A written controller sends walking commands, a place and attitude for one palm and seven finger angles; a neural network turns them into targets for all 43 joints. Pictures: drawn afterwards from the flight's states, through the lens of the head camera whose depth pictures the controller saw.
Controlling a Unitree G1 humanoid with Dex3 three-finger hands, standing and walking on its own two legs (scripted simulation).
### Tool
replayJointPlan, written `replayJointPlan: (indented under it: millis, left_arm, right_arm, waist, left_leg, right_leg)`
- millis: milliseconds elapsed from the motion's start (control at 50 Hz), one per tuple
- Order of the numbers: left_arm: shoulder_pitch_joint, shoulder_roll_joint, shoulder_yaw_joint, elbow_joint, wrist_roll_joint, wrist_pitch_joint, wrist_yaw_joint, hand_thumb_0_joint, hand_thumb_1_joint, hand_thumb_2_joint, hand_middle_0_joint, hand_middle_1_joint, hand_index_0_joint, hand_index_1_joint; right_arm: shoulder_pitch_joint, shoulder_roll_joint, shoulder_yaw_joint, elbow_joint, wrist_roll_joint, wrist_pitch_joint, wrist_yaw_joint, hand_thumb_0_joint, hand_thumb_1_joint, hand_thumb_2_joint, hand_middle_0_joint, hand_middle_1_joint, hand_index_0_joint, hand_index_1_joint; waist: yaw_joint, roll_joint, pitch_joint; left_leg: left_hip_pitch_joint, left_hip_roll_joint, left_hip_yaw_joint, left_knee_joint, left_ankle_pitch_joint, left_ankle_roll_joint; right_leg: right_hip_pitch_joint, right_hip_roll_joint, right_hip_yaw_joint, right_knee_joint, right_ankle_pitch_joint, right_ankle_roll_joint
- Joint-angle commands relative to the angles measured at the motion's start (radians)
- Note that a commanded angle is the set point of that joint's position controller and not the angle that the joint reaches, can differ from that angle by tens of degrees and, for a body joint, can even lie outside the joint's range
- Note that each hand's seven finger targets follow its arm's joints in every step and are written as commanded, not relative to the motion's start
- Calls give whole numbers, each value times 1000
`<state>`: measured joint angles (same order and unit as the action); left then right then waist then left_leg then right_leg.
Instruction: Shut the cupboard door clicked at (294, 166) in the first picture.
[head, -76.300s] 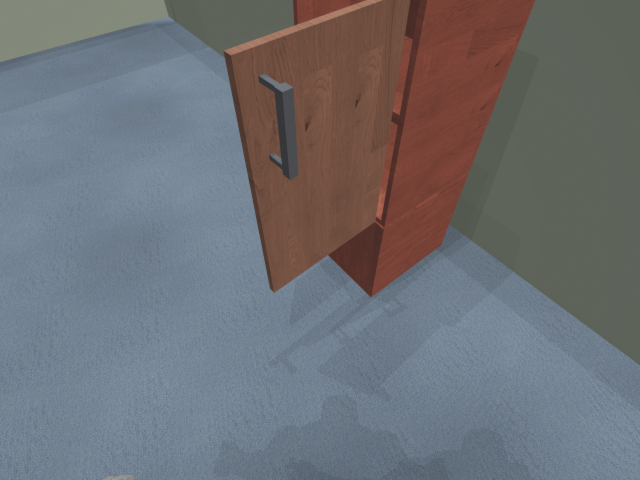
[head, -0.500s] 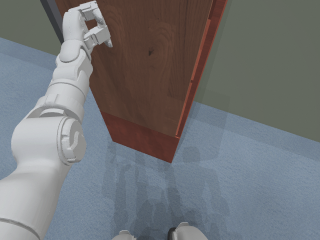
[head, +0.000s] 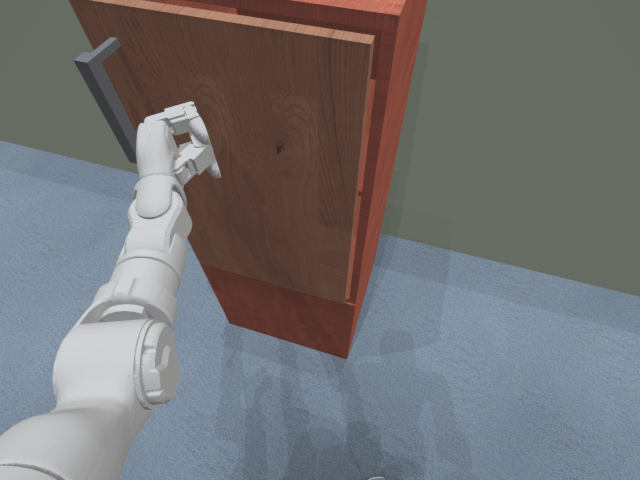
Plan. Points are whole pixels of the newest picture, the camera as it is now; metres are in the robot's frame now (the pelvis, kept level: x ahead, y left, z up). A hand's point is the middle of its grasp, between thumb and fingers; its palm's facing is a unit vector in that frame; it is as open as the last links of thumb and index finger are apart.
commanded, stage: pull the fist back off the door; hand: left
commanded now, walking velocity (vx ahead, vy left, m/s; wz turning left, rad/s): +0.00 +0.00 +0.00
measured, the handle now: (124, 105) +0.58 +0.22 +0.15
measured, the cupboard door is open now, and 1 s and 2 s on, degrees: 0 0 0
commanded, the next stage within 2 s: draw the hand back to the body in 0.20 s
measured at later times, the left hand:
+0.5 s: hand (187, 169) +0.44 +0.12 +0.16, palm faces +0.10 -1.00 +0.01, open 3.1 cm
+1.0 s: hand (79, 306) +0.28 +0.19 +0.16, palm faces +0.21 -0.96 -0.18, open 3.1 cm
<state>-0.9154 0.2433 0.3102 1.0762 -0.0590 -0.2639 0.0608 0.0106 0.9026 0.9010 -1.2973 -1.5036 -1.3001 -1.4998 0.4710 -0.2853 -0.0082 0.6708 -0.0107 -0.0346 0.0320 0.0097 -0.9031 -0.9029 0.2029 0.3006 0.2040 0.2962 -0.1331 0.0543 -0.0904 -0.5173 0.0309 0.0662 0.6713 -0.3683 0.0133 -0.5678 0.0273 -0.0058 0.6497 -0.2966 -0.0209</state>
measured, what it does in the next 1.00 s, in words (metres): stands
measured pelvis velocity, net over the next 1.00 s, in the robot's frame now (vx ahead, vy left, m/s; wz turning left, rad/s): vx -0.01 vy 0.00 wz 0.05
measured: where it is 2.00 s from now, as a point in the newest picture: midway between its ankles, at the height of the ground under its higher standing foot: outside the picture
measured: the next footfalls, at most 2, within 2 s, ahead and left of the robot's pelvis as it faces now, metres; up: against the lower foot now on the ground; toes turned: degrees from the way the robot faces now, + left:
none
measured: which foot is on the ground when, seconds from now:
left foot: down 0.00-1.00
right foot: down 0.00-1.00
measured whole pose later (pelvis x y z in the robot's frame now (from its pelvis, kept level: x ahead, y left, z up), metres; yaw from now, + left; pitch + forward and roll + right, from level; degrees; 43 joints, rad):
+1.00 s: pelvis -0.01 +0.00 +0.02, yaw +3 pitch -3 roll +0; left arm -0.02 0.24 0.11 -0.01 -0.10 0.01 0.02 0.01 0.90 0.90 -1.13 -1.32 -1.13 -1.31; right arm 0.16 -0.24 0.05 0.57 0.03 -0.03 -0.06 0.01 -0.90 -0.90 0.20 0.30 0.20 0.30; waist 0.02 0.06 -0.02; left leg -0.14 -0.01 0.03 0.45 -0.27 0.02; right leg -0.18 0.00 -0.04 0.45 -0.23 -0.01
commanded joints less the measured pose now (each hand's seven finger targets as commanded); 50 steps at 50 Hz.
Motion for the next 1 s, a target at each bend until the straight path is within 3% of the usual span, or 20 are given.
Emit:
replayJointPlan:
  millis: [0, 40, 100, 160, 180, 220, 300, 360, 380, 400, 460, 520, 620, 740, 800, 820, 860, 880, 940, 980]
  left_arm:
    - [-497, 143, -67, -482, -32, -63, 4, 0, 900, 900, -1300, -1500, -1300, -1500]
    - [-463, 107, -97, -541, -41, -46, 3, 0, 900, 900, -1300, -1500, -1300, -1500]
    - [-418, 13, -179, -572, -47, 4, 6, 0, 900, 900, -1300, -1500, -1300, -1500]
    - [-380, 13, -171, -467, -44, 78, 15, 0, 900, 900, -1300, -1500, -1300, -1500]
    - [-375, 47, -138, -425, -45, 99, 22, 0, 900, 900, -1300, -1500, -1300, -1500]
    - [-405, 34, -143, -366, -45, 129, 30, 0, 900, 900, -1300, -1500, -1300, -1500]
    - [-438, 21, -136, -387, -46, 102, 43, 0, 900, 900, -1300, -1500, -1300, -1500]
    - [-268, 84, -66, -491, -52, 51, 26, 0, 900, 900, -1300, -1500, -1300, -1500]
    - [-182, 120, -39, -514, -47, 41, 17, 0, 900, 900, -1300, -1500, -1300, -1500]
    - [-134, 102, -59, -573, -45, 37, 4, 0, 900, 900, -1300, -1500, -1300, -1500]
    - [-16, 89, -86, -695, -41, 72, -31, 0, 900, 900, -1300, -1500, -1300, -1500]
    - [25, 69, -115, -817, -80, 141, -70, 0, 900, 900, -1300, -1500, -1300, -1500]
    - [89, 71, -134, -1067, -129, 202, -112, 0, 900, 900, -1300, -1500, -1300, -1500]
    - [263, 82, -136, -1092, -143, 301, -148, 0, 900, 900, -1245, -1440, -1245, -1440]
    - [350, 97, -111, -1119, -158, 361, -166, 0, 900, 900, -1163, -1350, -1163, -1350]
    - [411, 151, -157, -1235, -71, 268, -94, 0, 900, 900, -1135, -1320, -1135, -1320]
    - [561, 116, -153, -1207, -62, 234, -50, 0, 900, 900, -1080, -1260, -1080, -1260]
    - [592, 146, -135, -1244, -55, 225, -40, 0, 900, 900, -1053, -1230, -1053, -1230]
    - [611, 184, -103, -1380, -35, 188, -13, 0, 900, 900, -970, -1140, -970, -1140]
    - [633, 214, -81, -1427, -26, 173, 1, 0, 900, 900, -915, -1080, -915, -1080]
  right_arm:
    - [-10, -109, -54, -119, 21, -43, -26, 0, -900, -900, 200, 300, 200, 300]
    - [-32, -103, -55, -113, 25, -52, -33, 0, -900, -900, 200, 300, 200, 300]
    - [-66, -93, -52, -106, 35, -61, -41, 0, -900, -900, 200, 300, 200, 300]
    - [-92, -94, -42, -88, 40, -50, -49, 0, -900, -900, 200, 300, 200, 300]
    - [-93, -100, -39, -89, 40, -45, -55, 0, -900, -900, 200, 300, 200, 300]
    - [-121, -94, -29, -89, 43, -36, -58, 0, -900, -900, 200, 300, 200, 300]
    - [-137, -82, -19, -107, 35, -39, -55, 0, -900, -900, 200, 300, 200, 300]
    - [-155, -79, -19, -147, 29, -45, -48, 0, -900, -900, 200, 300, 200, 300]
    - [-157, -82, -22, -159, 31, -43, -46, 0, -900, -900, 200, 300, 200, 300]
    - [-171, -75, -19, -173, 33, -42, -41, 0, -900, -900, 200, 300, 200, 300]
    - [-207, -72, -23, -200, 48, -31, -36, 0, -900, -900, 200, 300, 200, 300]
    - [-253, -78, -22, -222, 64, -20, -50, 0, -900, -900, 200, 300, 200, 300]
    - [-322, -66, -10, -237, 71, -45, -85, 0, -900, -900, 200, 300, 200, 300]
    - [-370, -70, 11, -225, 76, -59, -104, 0, -900, -900, 200, 300, 200, 300]
    - [-404, -71, 19, -240, 79, -55, -111, 0, -900, -900, 200, 300, 200, 300]
    - [-402, -45, 21, -238, 56, -63, -111, 0, -900, -900, 200, 300, 200, 300]
    - [-411, -46, 25, -234, 49, -54, -107, 0, -900, -900, 200, 300, 200, 300]
    - [-411, -51, 19, -232, 46, -48, -107, 0, -900, -900, 200, 300, 200, 300]
    - [-415, -39, 22, -238, 39, -37, -106, 0, -900, -900, 200, 300, 200, 300]
    - [-421, -40, 22, -232, 34, -37, -110, 0, -900, -900, 200, 300, 200, 300]
  waist:
    - [35, -15, -441]
    - [41, -11, -443]
    - [26, -20, -378]
    - [23, -92, -268]
    - [25, -135, -234]
    - [21, -157, -196]
    - [43, -84, -283]
    - [107, -93, -425]
    - [128, -99, -445]
    - [137, -86, -449]
    - [143, -108, -378]
    - [128, -143, -290]
    - [141, -45, -273]
    - [140, -64, -123]
    - [158, -57, -112]
    - [148, -52, -20]
    - [157, -95, 1]
    - [164, -99, -23]
    - [161, -43, -92]
    - [161, -19, -84]
  left_leg:
    - [257, -36, -31, -54, 391, 22]
    - [297, -32, -38, -60, 414, 18]
    - [324, -28, -42, -74, 424, 18]
    - [259, -36, -46, -97, 338, 17]
    - [234, -41, -46, -107, 304, 20]
    - [206, -48, -45, -117, 254, 19]
    - [253, -52, -47, -98, 327, 15]
    - [279, -52, -34, -91, 439, 11]
    - [275, -49, -31, -89, 478, 12]
    - [274, -47, -23, -93, 512, 12]
    - [271, -39, -11, -114, 505, 16]
    - [286, -35, -13, -145, 437, 24]
    - [363, -42, -24, -174, 388, 27]
    - [338, -46, -53, -219, 250, 20]
    - [339, -52, -57, -236, 209, 19]
    - [336, -49, -60, -274, 195, 21]
    - [326, -41, -72, -289, 181, 19]
    - [350, -36, -69, -295, 208, 21]
    - [396, -37, -60, -303, 255, 19]
    - [414, -34, -62, -313, 260, 19]
  right_leg:
    - [293, 15, -16, -53, 438, 2]
    - [296, 15, -22, -58, 442, 0]
    - [269, 12, -31, -73, 437, 5]
    - [260, 6, -34, -97, 389, 6]
    - [268, 2, -32, -108, 364, 8]
    - [257, -6, -26, -119, 328, 10]
    - [276, -10, -22, -87, 382, 0]
    - [396, -12, -16, -53, 504, -6]
    - [428, -13, -14, -45, 537, -7]
    - [451, -17, -13, -41, 580, -6]
    - [465, -18, -17, -65, 592, -3]
    - [454, -16, -21, -111, 535, 5]
    - [458, -17, -23, -152, 450, 0]
    - [400, -17, -39, -198, 266, -1]
    - [407, -23, -37, -214, 203, -2]
    - [385, -42, -10, -259, 156, 6]
    - [403, -39, -18, -266, 128, 4]
    - [429, -37, -19, -272, 154, 4]
    - [489, -40, -13, -270, 209, 2]
    - [492, -38, -13, -286, 208, 1]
